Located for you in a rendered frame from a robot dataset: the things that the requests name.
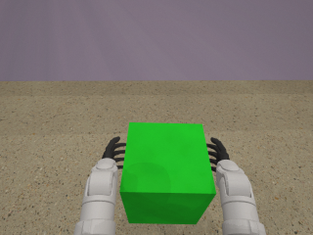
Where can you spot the left robot forearm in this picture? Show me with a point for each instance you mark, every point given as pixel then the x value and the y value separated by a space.
pixel 99 200

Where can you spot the right robot forearm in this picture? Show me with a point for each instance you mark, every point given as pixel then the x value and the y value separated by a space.
pixel 238 205

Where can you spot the carton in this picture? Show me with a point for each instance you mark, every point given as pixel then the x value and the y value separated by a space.
pixel 166 176

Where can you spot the robot right hand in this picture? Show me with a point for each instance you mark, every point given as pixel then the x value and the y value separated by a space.
pixel 220 152

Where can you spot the robot left hand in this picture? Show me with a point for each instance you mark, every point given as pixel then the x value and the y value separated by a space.
pixel 110 151

